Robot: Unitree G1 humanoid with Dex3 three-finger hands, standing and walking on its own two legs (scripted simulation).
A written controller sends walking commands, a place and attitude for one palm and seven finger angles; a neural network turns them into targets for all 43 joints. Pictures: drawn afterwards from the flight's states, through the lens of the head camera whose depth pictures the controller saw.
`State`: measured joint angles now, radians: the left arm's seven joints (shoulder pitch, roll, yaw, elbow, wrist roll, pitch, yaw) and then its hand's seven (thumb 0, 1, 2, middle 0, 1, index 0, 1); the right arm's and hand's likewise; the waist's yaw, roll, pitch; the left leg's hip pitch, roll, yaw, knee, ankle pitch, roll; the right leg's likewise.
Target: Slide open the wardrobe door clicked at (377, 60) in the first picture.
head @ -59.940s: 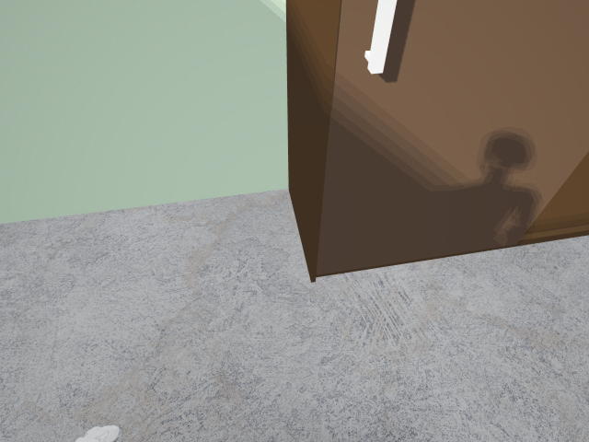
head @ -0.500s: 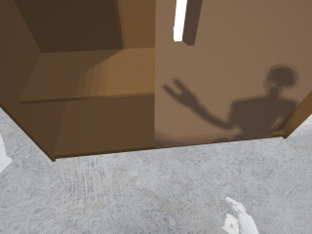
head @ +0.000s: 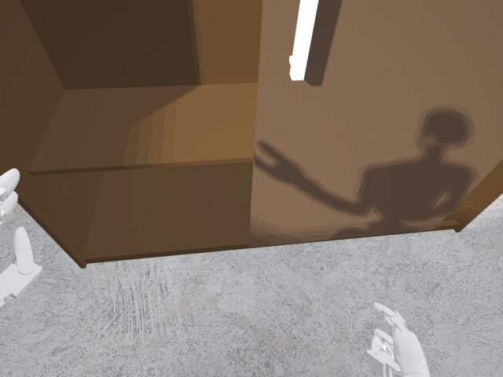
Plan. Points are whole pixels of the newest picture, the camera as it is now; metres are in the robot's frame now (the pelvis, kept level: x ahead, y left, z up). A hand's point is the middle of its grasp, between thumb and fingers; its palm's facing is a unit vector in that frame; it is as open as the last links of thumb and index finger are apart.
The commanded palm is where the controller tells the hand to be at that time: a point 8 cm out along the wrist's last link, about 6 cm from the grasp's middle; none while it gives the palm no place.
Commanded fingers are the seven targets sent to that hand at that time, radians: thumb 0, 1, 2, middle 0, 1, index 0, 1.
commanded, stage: let the arm hang, fingers relaxed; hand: left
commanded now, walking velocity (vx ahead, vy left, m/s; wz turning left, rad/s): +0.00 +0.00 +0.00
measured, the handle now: (302, 17) +0.68 -0.04 +0.24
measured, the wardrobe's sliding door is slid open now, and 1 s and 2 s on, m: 0.69 0.69 0.69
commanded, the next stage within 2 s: look to check the result in 1.08 s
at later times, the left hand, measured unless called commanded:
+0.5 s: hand out of the picture -0.08 +0.18 -0.17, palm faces +0.02 -0.98 -0.20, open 7.2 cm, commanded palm none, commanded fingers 0.00 0.90 0.90 -0.20 -0.30 -0.20 -0.30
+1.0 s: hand out of the picture -0.04 +0.18 -0.17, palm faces +0.02 -0.98 -0.19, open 7.3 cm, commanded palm none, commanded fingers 0.00 0.90 0.90 -0.20 -0.30 -0.20 -0.30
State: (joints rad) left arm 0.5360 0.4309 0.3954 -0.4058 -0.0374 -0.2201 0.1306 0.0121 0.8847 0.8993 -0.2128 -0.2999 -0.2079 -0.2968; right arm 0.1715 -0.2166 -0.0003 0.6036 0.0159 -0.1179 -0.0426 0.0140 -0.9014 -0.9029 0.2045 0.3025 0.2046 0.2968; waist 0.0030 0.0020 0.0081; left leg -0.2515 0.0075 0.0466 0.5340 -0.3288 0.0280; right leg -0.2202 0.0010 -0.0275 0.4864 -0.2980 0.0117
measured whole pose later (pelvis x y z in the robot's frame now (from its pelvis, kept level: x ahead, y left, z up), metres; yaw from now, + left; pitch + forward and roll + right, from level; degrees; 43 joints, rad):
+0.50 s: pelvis -0.05 +0.00 +0.00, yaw +1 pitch +0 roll -1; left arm 0.30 0.20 0.00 1.11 0.01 0.03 0.01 0.00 0.94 0.90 -0.21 -0.30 -0.20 -0.29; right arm 0.28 -0.19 0.01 1.08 -0.02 0.03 -0.02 0.01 -0.91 -0.90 0.20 0.30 0.20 0.30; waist 0.00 0.00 0.07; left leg -0.24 -0.01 0.03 0.47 -0.23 0.03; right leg -0.20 -0.01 -0.05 0.43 -0.23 0.01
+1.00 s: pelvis -0.06 +0.00 +0.00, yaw +0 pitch -1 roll +0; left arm 0.23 0.16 0.01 1.12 0.02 0.00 0.02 0.01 0.92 0.90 -0.20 -0.30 -0.20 -0.29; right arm 0.26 -0.15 -0.01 1.12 -0.02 0.00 -0.03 0.01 -0.91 -0.90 0.20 0.30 0.20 0.30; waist -0.01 0.01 0.03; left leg -0.23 -0.02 0.05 0.44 -0.21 0.04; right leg -0.21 -0.02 -0.03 0.43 -0.21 0.02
